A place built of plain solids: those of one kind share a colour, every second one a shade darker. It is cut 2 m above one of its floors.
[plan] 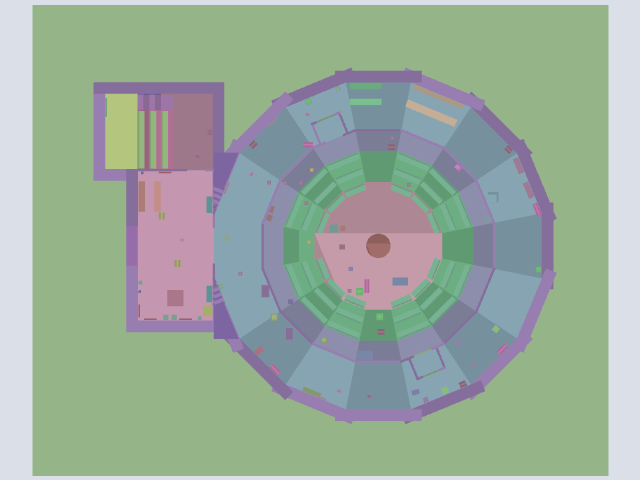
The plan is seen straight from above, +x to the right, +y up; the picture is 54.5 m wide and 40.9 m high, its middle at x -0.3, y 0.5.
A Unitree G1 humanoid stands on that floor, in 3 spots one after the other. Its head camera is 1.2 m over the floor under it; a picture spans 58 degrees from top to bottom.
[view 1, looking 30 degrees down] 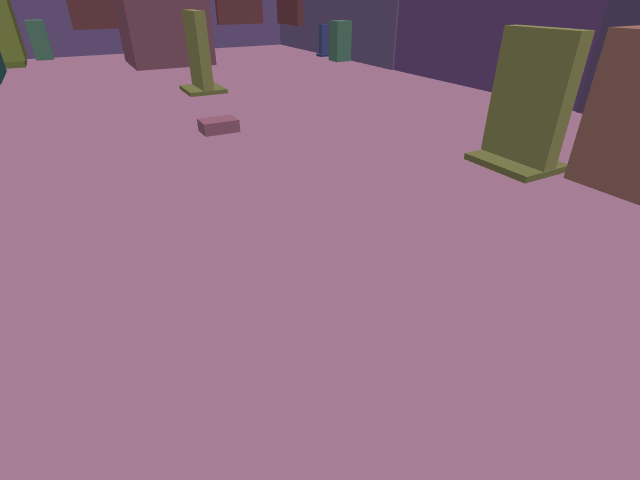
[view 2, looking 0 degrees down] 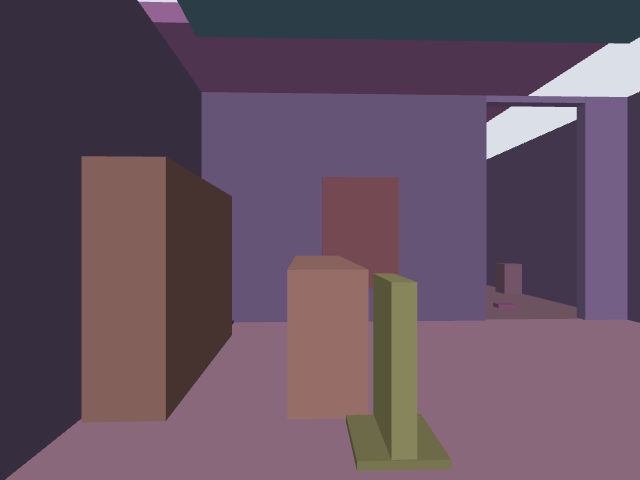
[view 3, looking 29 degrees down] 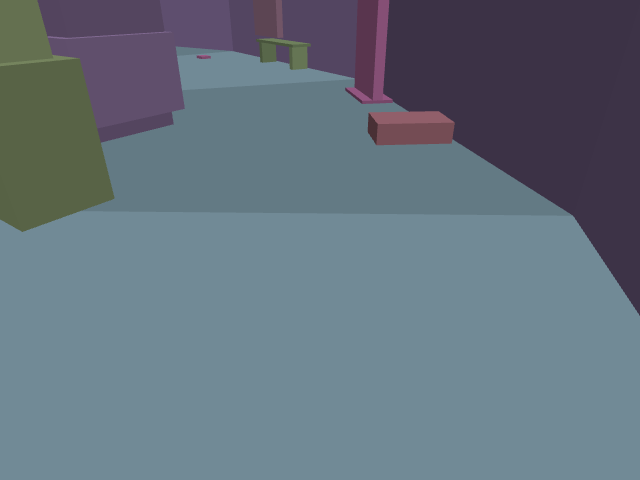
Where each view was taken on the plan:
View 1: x -10.85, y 4.65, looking -119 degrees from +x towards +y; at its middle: floor_entrance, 2.40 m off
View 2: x -14.30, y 0.00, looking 88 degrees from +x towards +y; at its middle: wall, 6.36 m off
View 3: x -7.23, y -4.93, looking -55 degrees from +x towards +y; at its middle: floor_ring_gallery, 2.48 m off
